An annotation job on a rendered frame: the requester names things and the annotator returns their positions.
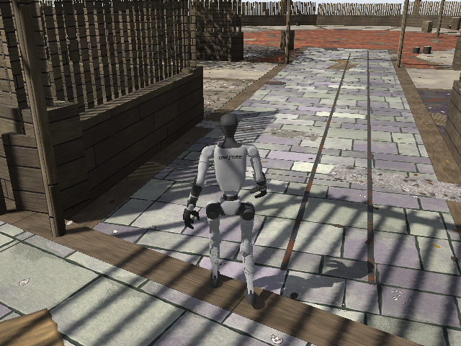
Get left robot upper arm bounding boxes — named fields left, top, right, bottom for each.
left=196, top=146, right=215, bottom=187

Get right robot forearm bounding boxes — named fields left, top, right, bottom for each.
left=257, top=172, right=267, bottom=191

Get left robot forearm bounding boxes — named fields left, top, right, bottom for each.
left=186, top=176, right=202, bottom=211

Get robot right hand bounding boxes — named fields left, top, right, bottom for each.
left=250, top=186, right=267, bottom=198

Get right robot upper arm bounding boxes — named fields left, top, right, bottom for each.
left=244, top=144, right=264, bottom=182

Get robot left foot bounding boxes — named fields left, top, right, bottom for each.
left=210, top=271, right=220, bottom=288

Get robot right thigh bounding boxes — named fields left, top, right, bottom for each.
left=240, top=202, right=255, bottom=256

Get robot left hand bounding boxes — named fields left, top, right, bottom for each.
left=183, top=208, right=200, bottom=229

